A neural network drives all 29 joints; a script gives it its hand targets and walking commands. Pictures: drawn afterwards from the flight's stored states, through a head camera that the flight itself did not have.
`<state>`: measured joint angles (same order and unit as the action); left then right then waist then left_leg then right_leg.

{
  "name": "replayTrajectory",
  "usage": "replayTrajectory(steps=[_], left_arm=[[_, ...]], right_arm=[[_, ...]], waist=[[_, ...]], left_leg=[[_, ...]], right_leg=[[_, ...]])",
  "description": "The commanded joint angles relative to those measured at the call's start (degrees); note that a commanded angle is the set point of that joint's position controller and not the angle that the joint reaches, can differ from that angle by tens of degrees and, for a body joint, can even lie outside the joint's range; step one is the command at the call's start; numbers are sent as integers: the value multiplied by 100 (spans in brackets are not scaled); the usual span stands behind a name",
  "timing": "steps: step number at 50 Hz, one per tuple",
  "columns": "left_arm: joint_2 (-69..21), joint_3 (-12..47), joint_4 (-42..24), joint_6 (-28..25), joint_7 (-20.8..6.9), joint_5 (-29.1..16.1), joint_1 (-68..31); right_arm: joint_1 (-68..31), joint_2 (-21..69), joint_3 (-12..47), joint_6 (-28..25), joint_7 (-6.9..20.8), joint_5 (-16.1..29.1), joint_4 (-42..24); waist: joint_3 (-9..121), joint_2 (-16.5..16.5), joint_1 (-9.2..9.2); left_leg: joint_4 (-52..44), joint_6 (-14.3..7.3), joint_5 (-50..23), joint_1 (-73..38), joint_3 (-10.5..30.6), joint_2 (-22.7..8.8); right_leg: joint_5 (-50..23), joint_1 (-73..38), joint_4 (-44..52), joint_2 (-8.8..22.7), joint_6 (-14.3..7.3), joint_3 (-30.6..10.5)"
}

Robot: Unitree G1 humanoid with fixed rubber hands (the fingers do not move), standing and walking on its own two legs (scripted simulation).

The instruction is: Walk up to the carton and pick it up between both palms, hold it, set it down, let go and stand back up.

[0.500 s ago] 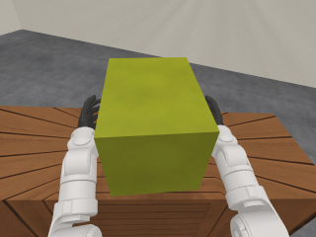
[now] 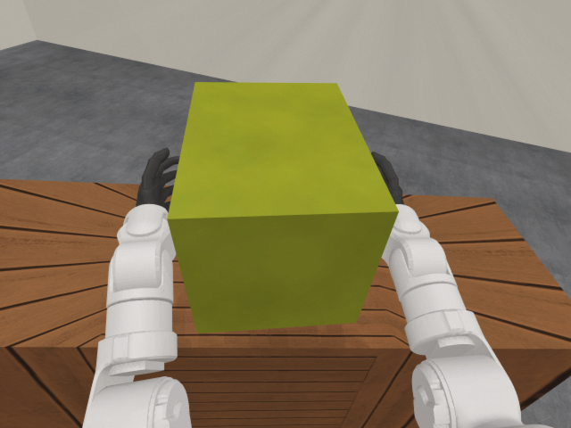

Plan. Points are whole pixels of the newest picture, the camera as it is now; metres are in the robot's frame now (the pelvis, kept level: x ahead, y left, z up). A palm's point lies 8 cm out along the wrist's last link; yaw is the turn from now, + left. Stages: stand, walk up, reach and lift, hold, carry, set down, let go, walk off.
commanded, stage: reach and lift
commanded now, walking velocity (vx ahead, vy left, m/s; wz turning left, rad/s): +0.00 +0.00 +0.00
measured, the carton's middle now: (272, 198) +0.41 +0.00 +0.15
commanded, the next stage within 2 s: hold in 0.36 s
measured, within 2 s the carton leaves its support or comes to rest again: neither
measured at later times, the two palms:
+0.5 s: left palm (152, 205) +0.36 +0.16 +0.18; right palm (389, 201) +0.36 -0.16 +0.18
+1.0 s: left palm (143, 202) +0.35 +0.17 +0.19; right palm (387, 198) +0.36 -0.16 +0.19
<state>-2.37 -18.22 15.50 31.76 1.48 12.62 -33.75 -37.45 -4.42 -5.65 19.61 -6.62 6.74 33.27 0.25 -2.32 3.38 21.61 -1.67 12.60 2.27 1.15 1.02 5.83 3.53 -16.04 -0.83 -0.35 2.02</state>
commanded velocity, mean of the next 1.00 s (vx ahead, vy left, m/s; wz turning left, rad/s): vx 0.00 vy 0.00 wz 0.00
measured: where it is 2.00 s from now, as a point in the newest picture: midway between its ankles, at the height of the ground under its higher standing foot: outside the picture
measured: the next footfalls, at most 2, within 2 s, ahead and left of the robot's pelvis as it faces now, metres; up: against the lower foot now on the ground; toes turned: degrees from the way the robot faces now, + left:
none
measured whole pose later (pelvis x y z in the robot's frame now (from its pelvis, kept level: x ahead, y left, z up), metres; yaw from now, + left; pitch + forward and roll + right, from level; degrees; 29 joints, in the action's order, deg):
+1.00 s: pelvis +0.00 +0.00 +0.00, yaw +0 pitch -8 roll -1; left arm -2.7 -18.5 7.3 39.2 -0.7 14.3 -33.1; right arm -37.4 -4.8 -4.0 25.7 -7.9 8.5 26.8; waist -0.3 -1.9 3.4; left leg 21.9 -1.6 12.9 0.7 1.5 0.9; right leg 5.9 1.6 -15.7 -1.1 -0.4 2.0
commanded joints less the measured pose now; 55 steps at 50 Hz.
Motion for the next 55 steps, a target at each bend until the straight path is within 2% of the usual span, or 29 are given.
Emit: replayTrajectory(steps=[1, 2, 3, 5, 6, 8, 9, 11, 13, 16, 18, 20, 22, 23, 27, 28, 30, 32, 33, 35, 36, 38, 39, 42, 43, 44, 47, 48, 55], left_arm=[[-3185, 3185, -699, -205, -871, -933, -3838], [-3156, 3134, -725, -166, -880, -906, -3716], [-2921, 2796, -246, -71, -913, -668, -3619], [-2837, 2555, -338, 17, -991, -583, -3503], [-2888, 2594, -516, -10, -1026, -654, -3621], [-3089, 3096, -1037, -106, -967, -938, -3864], [-3010, 3142, -1204, -121, -931, -947, -3853], [-2851, 2929, -767, -1, -907, -763, -3539], [-2835, 2904, -1081, 22, -928, -816, -3562], [-2802, 2847, -967, 185, -994, -745, -3134], [-2692, 2900, -1354, 203, -1043, -770, -3190], [-2676, 2935, -1567, 208, -1071, -732, -3422], [-2701, 3032, -1783, 296, -1087, -820, -3083], [-2604, 2962, -1618, 302, -1094, -767, -3181], [-2665, 3099, -1630, 385, -1091, -838, -3294], [-2579, 2930, -1463, 415, -1108, -758, -3167], [-2642, 2972, -1625, 456, -1128, -742, -3099], [-2642, 2907, -1430, 518, -1182, -754, -3178], [-2708, 3014, -1688, 440, -1175, -814, -3334], [-2786, 3117, -1704, 460, -1137, -841, -3367], [-2664, 2996, -1512, 457, -1136, -744, -3524], [-2749, 3016, -1463, 522, -1161, -768, -3254], [-2721, 2964, -1490, 504, -1158, -728, -3372], [-2774, 3057, -1482, 541, -1180, -756, -3313], [-2784, 3013, -1494, 530, -1161, -747, -3279], [-2867, 3159, -1718, 480, -1115, -840, -3540], [-2776, 2910, -1371, 526, -1123, -693, -3639], [-2704, 2795, -1213, 552, -1135, -620, -3655], [-2807, 2746, -1095, 498, -1081, -722, -3657]], right_arm=[[-4551, 3248, 1921, -525, 765, 545, -2163], [-4326, 3137, 1879, -479, 736, 529, -2073], [-4423, 3020, 1771, -419, 741, 466, -1788], [-4300, 3094, 1790, -364, 721, 424, -1751], [-4221, 3207, 1792, -374, 718, 452, -1733], [-4625, 3251, 2011, -491, 695, 620, -2501], [-4443, 3315, 2099, -461, 660, 662, -2566], [-4425, 3097, 1983, -372, 645, 673, -2324], [-4284, 3237, 2219, -313, 605, 709, -2540], [-4213, 3053, 2251, -212, 581, 776, -2600], [-3954, 3207, 2383, -168, 517, 840, -2742], [-3910, 3156, 2337, -102, 475, 835, -2665], [-3874, 3177, 2507, -94, 442, 959, -3089], [-3764, 3115, 2404, -38, 434, 845, -2851], [-4095, 3087, 2455, 27, 459, 838, -3124], [-4179, 3139, 2483, 62, 447, 854, -3163], [-3947, 3180, 2425, 77, 440, 873, -3003], [-4035, 3078, 2368, 119, 455, 841, -2963], [-3899, 3147, 2359, 128, 439, 832, -2877], [-4150, 3200, 2420, 97, 469, 880, -3058], [-4038, 3082, 2273, 154, 489, 779, -2619], [-4074, 3123, 2304, 164, 476, 812, -2876], [-3996, 3182, 2314, 172, 481, 788, -2684], [-4056, 3029, 2179, 145, 498, 797, -2739], [-4148, 3080, 2246, 116, 513, 849, -2943], [-4262, 3198, 2305, 105, 525, 890, -3066], [-4153, 3077, 2087, 177, 606, 756, -2427], [-4201, 2996, 1962, 173, 630, 677, -2332], [-4553, 3182, 1999, 58, 658, 708, -2590]], waist=[[2560, 475, 161], [2515, 485, 220], [1996, 492, 125], [1977, 283, 65], [2156, 321, 90], [2873, 356, 120], [2909, 403, 149], [2479, 505, 54], [2667, 322, 39], [2472, 231, 61], [2504, 322, 95], [2453, 312, 109], [2582, 274, 51], [2337, 424, 103], [2247, 286, 108], [2168, 194, -3], [2139, 393, 43], [2028, 335, 82], [2170, 374, 153], [2306, 336, 75], [1980, 398, 129], [2076, 408, 117], [1971, 442, 100], [2015, 490, 222], [2197, 513, 89], [2381, 441, 127], [1884, 553, 72], [1728, 437, 49], [2261, 427, 3]], left_leg=[[-365, 454, -1522, 186, -66, 125], [-370, 486, -1563, 154, -65, 134], [-506, 437, -1003, 439, -74, 145], [-653, 315, -823, 583, -132, 167], [-630, 322, -910, 483, -113, 149], [-407, 405, -1561, 218, -68, 145], [-329, 434, -1809, 147, -82, 164], [-365, 449, -1727, 264, -72, 190], [-382, 357, -1589, 261, -108, 196], [-409, 338, -1624, 292, -59, 201], [-357, 374, -1937, 246, -103, 229], [-370, 377, -1829, 197, -74, 212], [-309, 390, -2116, 124, -38, 225], [-345, 432, -1950, 179, -83, 234], [-426, 361, -1588, 425, -86, 218], [-446, 293, -1377, 464, -72, 230], [-422, 326, -1648, 407, -99, 211], [-442, 326, -1518, 389, -106, 184], [-456, 386, -1657, 306, -43, 166], [-406, 389, -1767, 228, -55, 160], [-475, 406, -1486, 396, -38, 162], [-461, 413, -1582, 352, -69, 163], [-490, 409, -1495, 338, -75, 150], [-461, 471, -1688, 288, -66, 151], [-434, 475, -1842, 265, -71, 151], [-397, 453, -1779, 191, -65, 146], [-553, 445, -1210, 490, -98, 128], [-649, 384, -824, 648, -101, 120], [-548, 367, -1110, 524, -99, 123]], right_leg=[[-1016, -1325, -39, -224, -73, 74], [-1015, -1360, -10, -237, -74, 85], [-561, -1226, 60, -198, -54, 78], [-565, -1432, 74, -152, -41, 55], [-658, -1463, 50, -135, -20, 28], [-1156, -1556, -86, -248, -44, 78], [-1333, -1580, -99, -238, -17, 70], [-1221, -1484, -38, -234, -44, 33], [-1273, -1669, -73, -190, 6, 3], [-1373, -1713, -54, -227, -11, -6], [-1792, -1920, -90, -194, 18, -41], [-1638, -1768, -110, -220, 12, -32], [-1859, -1873, -138, -251, 9, -15], [-1658, -1776, -98, -224, -10, -25], [-1355, -1763, -75, -213, -3, -7], [-1190, -1698, -45, -197, 26, -64], [-1506, -1736, -86, -178, 15, -77], [-1200, -1660, -20, -209, -24, -55], [-1273, -1626, -29, -235, -28, -35], [-1212, -1587, -41, -275, -33, 15], [-957, -1500, -27, -263, -67, 19], [-1092, -1592, 2, -255, -38, 11], [-979, -1539, -1, -245, -57, 9], [-1073, -1613, 17, -275, -94, 43], [-1140, -1646, 1, -295, -100, 28], [-1120, -1587, -3, -279, -92, 4], [-570, -1429, 54, -248, -111, 22], [-363, -1417, 76, -229, -123, 17], [-612, -1521, 20, -247, -88, 28]])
